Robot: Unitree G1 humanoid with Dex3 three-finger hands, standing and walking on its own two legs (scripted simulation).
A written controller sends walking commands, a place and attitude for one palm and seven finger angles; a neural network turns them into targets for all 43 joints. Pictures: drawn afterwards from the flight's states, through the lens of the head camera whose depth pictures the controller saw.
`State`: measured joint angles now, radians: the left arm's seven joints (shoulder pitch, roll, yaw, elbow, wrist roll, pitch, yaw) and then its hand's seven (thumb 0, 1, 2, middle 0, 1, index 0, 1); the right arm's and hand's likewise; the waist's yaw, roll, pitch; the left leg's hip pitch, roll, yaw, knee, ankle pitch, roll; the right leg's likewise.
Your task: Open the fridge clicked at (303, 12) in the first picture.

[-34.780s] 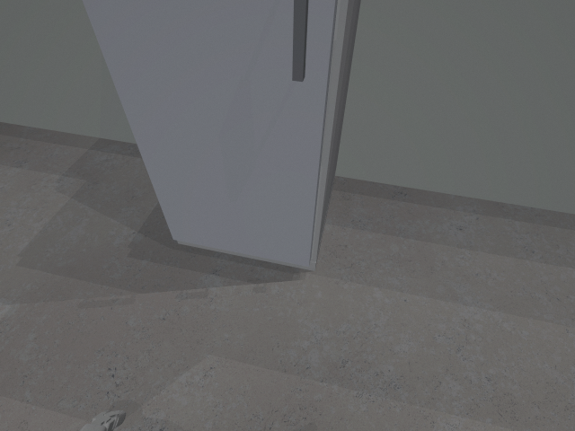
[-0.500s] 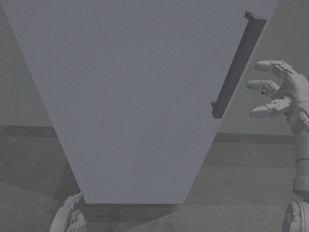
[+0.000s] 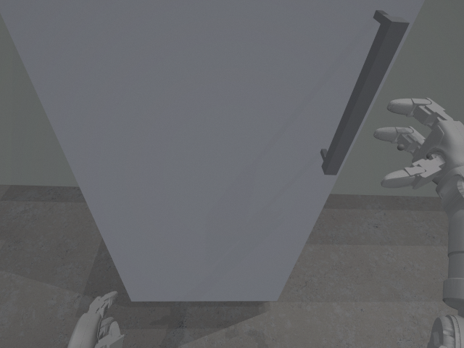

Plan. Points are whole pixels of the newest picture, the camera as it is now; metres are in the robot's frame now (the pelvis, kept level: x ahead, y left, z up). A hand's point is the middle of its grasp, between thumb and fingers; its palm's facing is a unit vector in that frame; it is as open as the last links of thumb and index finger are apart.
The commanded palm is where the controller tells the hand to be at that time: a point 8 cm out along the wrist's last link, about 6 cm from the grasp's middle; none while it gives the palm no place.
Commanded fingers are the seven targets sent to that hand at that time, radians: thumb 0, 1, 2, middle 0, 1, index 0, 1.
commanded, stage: move the hooked fingers beside the handle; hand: right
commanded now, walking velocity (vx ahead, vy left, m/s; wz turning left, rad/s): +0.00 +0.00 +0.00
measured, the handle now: (351, 104) +0.45 -0.14 +0.25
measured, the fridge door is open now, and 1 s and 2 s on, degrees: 0 0 0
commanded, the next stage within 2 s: feel for the door with the fingertips in 1.24 s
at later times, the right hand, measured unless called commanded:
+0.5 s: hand (411, 134) +0.38 -0.22 +0.25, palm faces -0.02 +1.00 -0.06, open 13.9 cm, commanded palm +0.36 -0.27 +0.25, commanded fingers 0.00 0.50 -0.30 0.30 1.20 0.30 1.20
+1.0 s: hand (411, 134) +0.39 -0.22 +0.24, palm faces -0.02 +1.00 -0.05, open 14.0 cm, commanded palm +0.36 -0.27 +0.25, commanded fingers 0.00 0.50 -0.30 0.30 1.20 0.30 1.20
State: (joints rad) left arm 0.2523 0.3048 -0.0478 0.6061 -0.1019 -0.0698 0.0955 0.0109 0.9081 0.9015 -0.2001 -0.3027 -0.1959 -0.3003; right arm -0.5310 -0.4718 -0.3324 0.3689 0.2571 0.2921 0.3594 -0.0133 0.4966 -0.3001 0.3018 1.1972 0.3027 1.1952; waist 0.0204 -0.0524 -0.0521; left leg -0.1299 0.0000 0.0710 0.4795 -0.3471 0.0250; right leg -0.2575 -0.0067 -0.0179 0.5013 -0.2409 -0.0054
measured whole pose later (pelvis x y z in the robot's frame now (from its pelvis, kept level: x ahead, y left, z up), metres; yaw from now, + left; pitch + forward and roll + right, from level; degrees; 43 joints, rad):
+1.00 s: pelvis -0.01 -0.01 +0.00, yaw +0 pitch +0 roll +0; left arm 0.24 0.28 -0.07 0.60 -0.10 -0.08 0.09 0.01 0.91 0.90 -0.20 -0.30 -0.20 -0.30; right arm -0.63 -0.50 -0.33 0.44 0.23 0.33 0.31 -0.01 0.50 -0.30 0.30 1.20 0.31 1.20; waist 0.04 -0.04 -0.06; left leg -0.14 0.01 0.06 0.47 -0.33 0.01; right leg -0.27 0.00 -0.03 0.50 -0.23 -0.02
